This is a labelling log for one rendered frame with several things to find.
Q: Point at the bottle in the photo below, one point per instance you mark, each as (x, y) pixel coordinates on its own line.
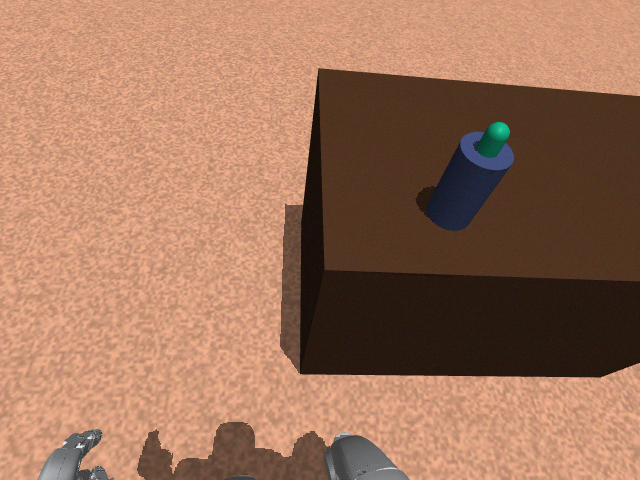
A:
(475, 169)

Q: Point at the left robot hand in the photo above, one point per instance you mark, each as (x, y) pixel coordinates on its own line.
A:
(64, 463)

